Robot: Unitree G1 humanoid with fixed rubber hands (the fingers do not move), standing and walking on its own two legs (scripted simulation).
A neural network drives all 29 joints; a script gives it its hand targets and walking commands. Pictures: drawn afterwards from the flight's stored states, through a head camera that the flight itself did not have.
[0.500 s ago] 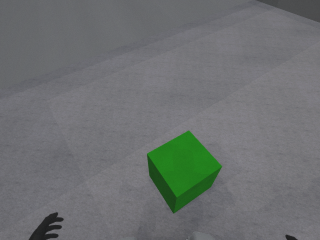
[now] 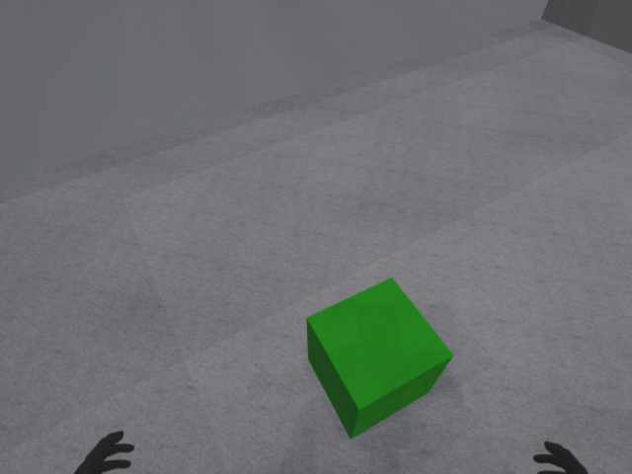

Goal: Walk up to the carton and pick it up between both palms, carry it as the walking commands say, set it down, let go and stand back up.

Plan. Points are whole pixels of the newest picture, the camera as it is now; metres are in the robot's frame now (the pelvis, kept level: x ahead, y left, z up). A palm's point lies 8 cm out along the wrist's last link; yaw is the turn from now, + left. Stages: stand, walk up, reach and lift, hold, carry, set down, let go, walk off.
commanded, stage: walk up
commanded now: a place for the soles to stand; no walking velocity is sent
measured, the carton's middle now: (371, 357) +0.53 -0.14 -0.62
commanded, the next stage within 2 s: none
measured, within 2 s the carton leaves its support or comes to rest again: neither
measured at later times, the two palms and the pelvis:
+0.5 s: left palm (127, 448) +0.17 +0.27 -0.09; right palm out of the picture +0.04 -0.48 -0.08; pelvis -0.01 -0.09 -0.03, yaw +6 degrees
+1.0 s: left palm out of the picture +0.06 +0.09 -0.14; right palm out of the picture +0.18 -0.64 -0.08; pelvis +0.01 -0.28 -0.06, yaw +16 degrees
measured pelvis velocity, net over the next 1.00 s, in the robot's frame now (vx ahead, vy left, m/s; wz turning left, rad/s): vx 0.01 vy -0.28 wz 0.28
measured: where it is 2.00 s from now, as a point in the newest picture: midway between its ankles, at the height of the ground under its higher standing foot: outside the picture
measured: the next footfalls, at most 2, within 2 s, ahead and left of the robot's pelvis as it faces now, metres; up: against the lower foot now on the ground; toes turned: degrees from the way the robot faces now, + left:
right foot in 0.50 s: +0.10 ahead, -0.23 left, +0.00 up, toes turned +8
left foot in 0.70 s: +0.07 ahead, -0.02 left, +0.00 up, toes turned +16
